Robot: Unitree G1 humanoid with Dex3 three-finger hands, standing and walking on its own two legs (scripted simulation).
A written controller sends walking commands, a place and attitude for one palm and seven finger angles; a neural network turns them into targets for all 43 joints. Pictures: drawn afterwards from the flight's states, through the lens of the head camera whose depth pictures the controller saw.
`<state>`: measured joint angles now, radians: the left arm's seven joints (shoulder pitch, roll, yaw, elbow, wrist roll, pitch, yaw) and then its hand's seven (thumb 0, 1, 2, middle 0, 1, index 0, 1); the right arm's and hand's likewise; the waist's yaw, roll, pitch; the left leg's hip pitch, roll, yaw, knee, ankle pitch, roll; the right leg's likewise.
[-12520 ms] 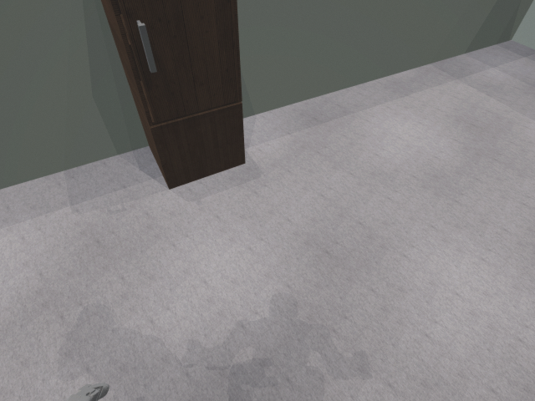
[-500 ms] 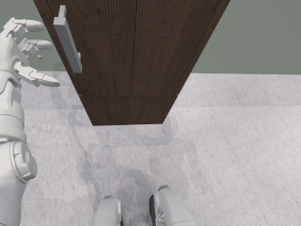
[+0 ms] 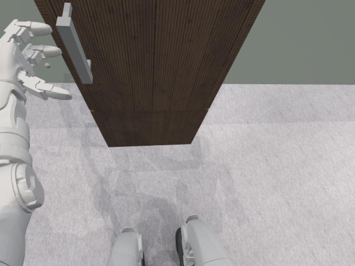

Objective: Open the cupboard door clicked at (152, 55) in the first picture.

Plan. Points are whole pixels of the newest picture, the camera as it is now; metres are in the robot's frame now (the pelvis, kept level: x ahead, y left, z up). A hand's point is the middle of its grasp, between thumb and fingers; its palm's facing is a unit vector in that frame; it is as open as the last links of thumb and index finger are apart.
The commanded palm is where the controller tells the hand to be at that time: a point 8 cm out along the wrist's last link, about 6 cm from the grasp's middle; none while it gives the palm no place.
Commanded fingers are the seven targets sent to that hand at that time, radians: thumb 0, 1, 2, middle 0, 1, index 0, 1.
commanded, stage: slide the fingers in behind the handle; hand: left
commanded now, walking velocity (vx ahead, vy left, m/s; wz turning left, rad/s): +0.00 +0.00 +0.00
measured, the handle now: (78, 48) +0.56 +0.16 +0.07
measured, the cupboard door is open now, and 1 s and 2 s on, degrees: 0 0 0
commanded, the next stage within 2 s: close the thumb around the handle in 1.52 s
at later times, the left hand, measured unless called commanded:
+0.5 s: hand (65, 68) +0.51 +0.19 +0.07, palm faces -0.05 -1.00 +0.00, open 14.1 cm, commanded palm +0.50 +0.23 +0.07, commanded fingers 0.00 -0.50 0.30 -0.30 -1.20 -0.30 -1.20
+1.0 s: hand (85, 67) +0.52 +0.15 +0.07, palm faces -0.04 -1.00 -0.03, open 13.9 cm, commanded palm +0.50 +0.19 +0.07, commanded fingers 0.00 -0.50 0.30 -0.30 -1.20 -0.30 -1.20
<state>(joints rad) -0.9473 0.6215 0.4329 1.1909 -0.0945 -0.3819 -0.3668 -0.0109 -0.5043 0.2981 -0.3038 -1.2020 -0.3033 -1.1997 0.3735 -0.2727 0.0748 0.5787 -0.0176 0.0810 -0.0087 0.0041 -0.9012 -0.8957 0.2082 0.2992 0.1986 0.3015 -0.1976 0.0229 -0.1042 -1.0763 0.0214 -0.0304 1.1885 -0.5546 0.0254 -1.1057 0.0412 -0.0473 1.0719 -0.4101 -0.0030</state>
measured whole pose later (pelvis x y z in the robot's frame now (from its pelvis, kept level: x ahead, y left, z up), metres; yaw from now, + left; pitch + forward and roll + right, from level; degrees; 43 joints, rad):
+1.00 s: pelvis +0.00 +0.00 +0.00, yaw +1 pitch +24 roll -3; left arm -0.93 0.43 0.32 1.16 -0.07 -0.44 -0.19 -0.01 -0.50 0.30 -0.30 -1.20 -0.31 -1.21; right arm 0.38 -0.26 0.05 0.60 -0.04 0.07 0.02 0.00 -0.90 -0.90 0.21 0.30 0.20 0.30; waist -0.18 0.04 -0.12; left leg -1.05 0.01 -0.02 1.17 -0.55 0.02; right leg -1.09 0.03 -0.04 1.08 -0.42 -0.01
